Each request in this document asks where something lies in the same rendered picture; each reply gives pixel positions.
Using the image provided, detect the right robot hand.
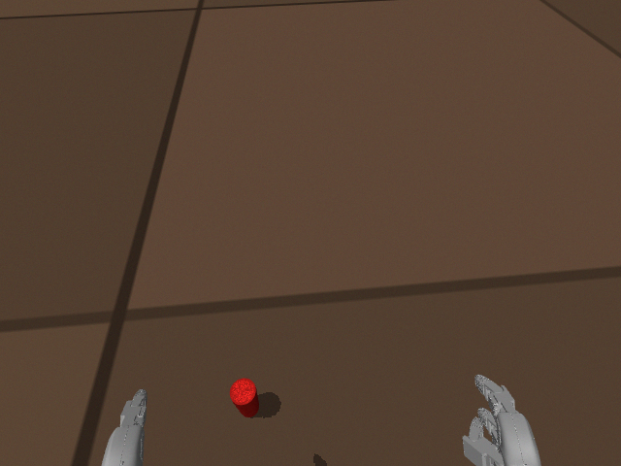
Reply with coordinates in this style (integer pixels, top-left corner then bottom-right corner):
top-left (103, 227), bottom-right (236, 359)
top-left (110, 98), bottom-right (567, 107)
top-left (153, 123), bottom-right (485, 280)
top-left (463, 375), bottom-right (541, 466)

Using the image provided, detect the left robot hand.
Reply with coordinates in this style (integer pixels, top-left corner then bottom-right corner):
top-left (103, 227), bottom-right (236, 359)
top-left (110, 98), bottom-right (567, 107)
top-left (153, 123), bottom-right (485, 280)
top-left (101, 389), bottom-right (147, 466)

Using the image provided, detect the cup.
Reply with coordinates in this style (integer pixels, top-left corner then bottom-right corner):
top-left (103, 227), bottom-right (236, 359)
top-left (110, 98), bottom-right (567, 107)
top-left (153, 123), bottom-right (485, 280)
top-left (230, 379), bottom-right (259, 417)

